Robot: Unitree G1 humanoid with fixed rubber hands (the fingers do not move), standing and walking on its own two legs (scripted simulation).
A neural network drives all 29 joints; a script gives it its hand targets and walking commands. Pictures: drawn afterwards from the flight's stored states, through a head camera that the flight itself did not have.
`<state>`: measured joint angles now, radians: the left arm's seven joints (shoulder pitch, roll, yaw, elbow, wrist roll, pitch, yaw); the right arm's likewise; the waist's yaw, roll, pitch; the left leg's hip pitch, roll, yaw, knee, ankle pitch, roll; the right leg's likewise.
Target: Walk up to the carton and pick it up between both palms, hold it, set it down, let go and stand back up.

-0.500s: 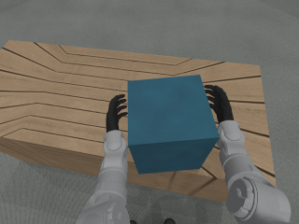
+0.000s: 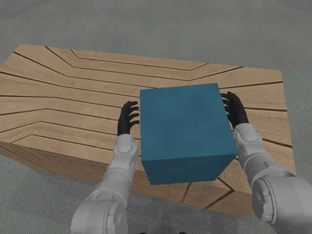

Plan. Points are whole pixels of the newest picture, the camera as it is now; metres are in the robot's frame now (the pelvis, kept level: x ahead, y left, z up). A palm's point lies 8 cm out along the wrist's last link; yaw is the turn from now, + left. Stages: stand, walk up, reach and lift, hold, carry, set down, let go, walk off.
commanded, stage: set down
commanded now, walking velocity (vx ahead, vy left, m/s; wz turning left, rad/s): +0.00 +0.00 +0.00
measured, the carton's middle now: (180, 139) +0.39 +0.00 -0.07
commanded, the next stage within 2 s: none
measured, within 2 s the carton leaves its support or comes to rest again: neither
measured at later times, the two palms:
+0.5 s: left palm (106, 131) +0.36 +0.20 +0.01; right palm (249, 109) +0.45 -0.17 +0.02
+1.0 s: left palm (93, 109) +0.37 +0.21 +0.10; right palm (253, 86) +0.46 -0.16 +0.10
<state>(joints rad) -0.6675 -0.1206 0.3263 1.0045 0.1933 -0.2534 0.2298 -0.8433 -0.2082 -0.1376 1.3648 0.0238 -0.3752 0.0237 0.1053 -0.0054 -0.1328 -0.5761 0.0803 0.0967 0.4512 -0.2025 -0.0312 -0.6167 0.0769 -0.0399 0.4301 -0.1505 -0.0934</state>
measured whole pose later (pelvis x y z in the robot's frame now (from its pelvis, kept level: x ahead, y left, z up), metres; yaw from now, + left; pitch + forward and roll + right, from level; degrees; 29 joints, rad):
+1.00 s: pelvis -0.01 +0.01 +0.00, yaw +2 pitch +15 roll +0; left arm -0.71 0.03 0.09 0.70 -0.07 0.14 0.23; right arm -0.94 -0.43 0.09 1.25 0.35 -0.11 0.15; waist 0.15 0.01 -0.17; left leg -0.52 0.06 0.02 0.44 -0.18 -0.04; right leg -0.53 0.07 -0.05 0.39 -0.13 -0.08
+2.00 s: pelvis +0.00 +0.02 +0.01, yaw +2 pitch +5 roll +0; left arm -0.29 -0.04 0.07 0.22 0.02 0.34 0.24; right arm -0.51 -0.46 0.00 0.88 0.33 -0.04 0.23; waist 0.06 0.00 -0.08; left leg -0.25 0.03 0.02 0.33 -0.17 -0.02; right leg -0.27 0.06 -0.01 0.32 -0.13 -0.06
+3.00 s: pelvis +0.00 +0.02 +0.01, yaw +1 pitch +3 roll +0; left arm 0.10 -0.07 -0.06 0.47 0.06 -0.22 0.28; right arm -0.09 -0.42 0.11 1.02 0.43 -0.53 0.27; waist 0.06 -0.01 -0.04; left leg -0.24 0.04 0.03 0.45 -0.26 -0.02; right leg -0.28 0.07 0.01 0.44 -0.21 -0.06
